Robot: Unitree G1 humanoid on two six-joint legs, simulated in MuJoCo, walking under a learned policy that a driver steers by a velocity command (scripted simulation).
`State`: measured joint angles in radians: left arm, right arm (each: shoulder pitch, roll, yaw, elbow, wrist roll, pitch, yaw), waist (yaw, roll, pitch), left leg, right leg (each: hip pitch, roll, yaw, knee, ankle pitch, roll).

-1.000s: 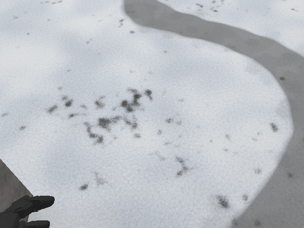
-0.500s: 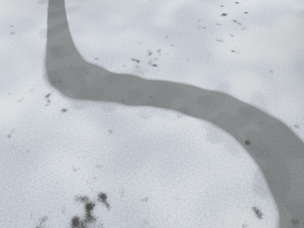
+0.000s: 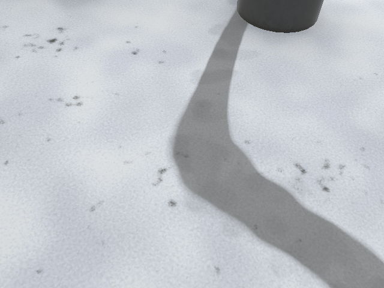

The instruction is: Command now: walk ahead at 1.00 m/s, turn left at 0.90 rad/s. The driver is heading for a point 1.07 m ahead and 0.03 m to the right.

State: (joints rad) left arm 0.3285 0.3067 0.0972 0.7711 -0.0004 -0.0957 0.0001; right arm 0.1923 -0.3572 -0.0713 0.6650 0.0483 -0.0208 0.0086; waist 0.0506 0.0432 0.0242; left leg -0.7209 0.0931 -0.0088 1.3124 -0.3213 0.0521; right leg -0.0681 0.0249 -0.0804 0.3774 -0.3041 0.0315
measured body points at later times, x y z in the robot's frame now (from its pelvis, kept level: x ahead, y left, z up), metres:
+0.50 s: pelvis +0.45 +0.10 +0.00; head +0.46 +0.11 +0.45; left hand +0.57 +0.38 -0.10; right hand +0.52 -0.15 -0.12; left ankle +0.36 +0.12 -0.73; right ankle +0.67 -0.06 -0.64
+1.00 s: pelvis +0.91 +0.14 +0.00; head +0.93 +0.12 +0.45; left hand +0.97 +0.39 -0.12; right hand +1.14 -0.12 -0.02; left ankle +1.16 +0.29 -0.67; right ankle +0.81 +0.09 -0.73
